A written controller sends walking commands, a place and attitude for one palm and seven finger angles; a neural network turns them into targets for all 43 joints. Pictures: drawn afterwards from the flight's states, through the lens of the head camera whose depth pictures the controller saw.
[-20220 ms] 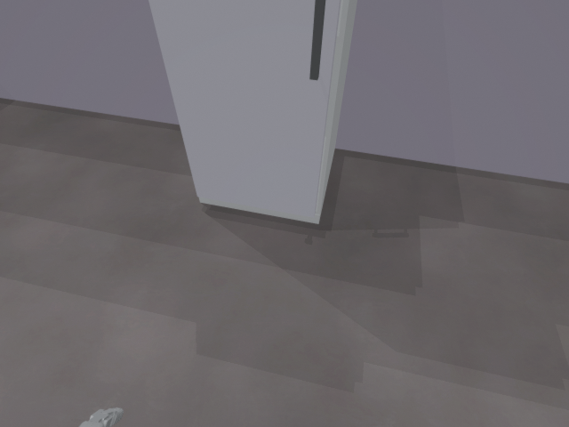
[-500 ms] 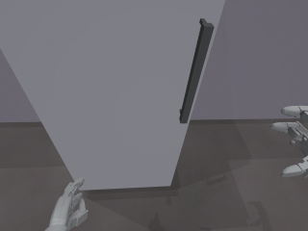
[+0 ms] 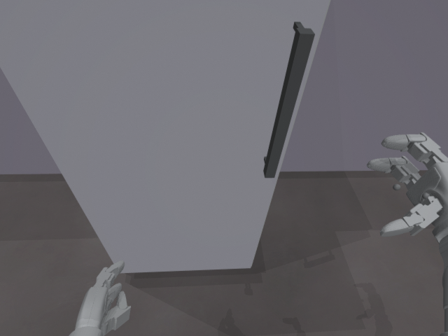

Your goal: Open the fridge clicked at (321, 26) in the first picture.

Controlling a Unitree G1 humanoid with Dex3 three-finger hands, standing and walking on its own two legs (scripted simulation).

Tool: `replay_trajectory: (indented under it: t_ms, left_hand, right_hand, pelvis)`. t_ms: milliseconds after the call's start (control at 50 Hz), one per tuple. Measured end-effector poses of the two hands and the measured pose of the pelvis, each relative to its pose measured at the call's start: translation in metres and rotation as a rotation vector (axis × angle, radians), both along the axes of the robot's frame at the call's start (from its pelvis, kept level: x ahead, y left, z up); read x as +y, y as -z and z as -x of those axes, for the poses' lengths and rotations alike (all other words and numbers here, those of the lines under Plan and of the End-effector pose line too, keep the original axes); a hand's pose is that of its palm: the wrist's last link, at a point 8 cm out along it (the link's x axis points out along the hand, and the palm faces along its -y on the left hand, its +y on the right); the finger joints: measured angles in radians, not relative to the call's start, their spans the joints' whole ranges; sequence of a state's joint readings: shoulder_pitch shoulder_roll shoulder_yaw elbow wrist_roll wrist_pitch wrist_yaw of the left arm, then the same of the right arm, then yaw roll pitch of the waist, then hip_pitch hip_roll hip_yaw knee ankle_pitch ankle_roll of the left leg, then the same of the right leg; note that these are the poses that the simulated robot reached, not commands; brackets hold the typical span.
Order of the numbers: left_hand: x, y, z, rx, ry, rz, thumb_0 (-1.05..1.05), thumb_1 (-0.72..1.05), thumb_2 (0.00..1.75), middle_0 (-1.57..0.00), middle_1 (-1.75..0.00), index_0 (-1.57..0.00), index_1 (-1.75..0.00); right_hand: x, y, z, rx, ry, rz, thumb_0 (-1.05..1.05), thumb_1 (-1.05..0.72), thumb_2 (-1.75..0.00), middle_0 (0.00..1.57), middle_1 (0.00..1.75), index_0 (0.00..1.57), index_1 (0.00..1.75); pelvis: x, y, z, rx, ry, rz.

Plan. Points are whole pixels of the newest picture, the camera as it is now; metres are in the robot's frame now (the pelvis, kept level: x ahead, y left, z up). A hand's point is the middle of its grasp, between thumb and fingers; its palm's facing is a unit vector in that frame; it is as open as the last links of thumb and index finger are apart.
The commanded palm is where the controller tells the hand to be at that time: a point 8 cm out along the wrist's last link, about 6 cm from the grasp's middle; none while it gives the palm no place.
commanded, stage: move the hooked fingers beside the handle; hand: right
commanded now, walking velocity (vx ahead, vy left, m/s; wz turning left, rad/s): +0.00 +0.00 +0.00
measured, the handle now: (281, 112) +0.50 -0.08 +0.16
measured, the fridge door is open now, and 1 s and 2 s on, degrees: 0 0 0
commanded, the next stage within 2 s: none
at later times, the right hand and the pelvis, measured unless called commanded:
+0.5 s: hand (367, 165) +0.36 -0.21 +0.17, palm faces -0.07 +1.00 -0.03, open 14.0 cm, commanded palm +0.34 -0.26 +0.17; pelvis +0.00 -0.01 +0.00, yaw +1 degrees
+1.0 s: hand (339, 135) +0.43 -0.18 +0.17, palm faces -0.08 +1.00 +0.00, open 14.0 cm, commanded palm +0.41 -0.23 +0.17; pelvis +0.01 +0.00 +0.00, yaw +2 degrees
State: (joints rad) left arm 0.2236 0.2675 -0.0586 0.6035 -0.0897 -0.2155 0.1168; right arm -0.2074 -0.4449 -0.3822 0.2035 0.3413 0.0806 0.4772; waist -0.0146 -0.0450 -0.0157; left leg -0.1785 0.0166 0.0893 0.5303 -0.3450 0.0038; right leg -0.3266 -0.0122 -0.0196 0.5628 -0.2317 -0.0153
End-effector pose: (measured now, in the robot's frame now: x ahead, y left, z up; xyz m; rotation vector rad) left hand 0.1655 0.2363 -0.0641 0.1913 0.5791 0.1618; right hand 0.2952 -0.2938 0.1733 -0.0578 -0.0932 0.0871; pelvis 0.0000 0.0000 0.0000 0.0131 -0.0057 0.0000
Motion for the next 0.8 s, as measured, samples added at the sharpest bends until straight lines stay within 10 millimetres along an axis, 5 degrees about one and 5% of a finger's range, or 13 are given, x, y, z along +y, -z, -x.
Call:
replay_trajectory:
  t_ms: [180, 580, 800]
  left_hand:
    - [-0.001, 0.004, 0.016, 0.034, -0.039, 0.021, 0.01, 0.90, 0.90, -0.21, -0.30, -0.20, -0.30]
    - [0.003, 0.008, 0.021, 0.089, -0.052, 0.001, 0.01, 0.90, 0.90, -0.21, -0.30, -0.20, -0.30]
    - [0.015, 0.020, 0.046, 0.188, -0.098, -0.002, 0.01, 0.90, 0.90, -0.21, -0.30, -0.20, -0.30]
  right_hand:
    - [0.000, 0.002, -0.025, 0.063, 0.040, -0.003, -0.01, 0.50, -0.30, 0.30, 1.20, 0.30, 1.20]
    - [0.036, 0.002, -0.058, 0.051, 0.010, -0.037, -0.01, 0.51, -0.30, 0.30, 1.20, 0.30, 1.20]
    - [0.048, 0.013, -0.089, 0.112, 0.023, -0.051, -0.01, 0.50, -0.30, 0.30, 1.20, 0.30, 1.20]
  pelvis:
    - [-0.003, -0.001, -0.002, 0.010, -0.019, 0.003]
    - [-0.004, -0.001, 0.000, 0.010, -0.011, 0.003]
    - [0.000, 0.000, -0.001, 0.029, -0.019, 0.004]
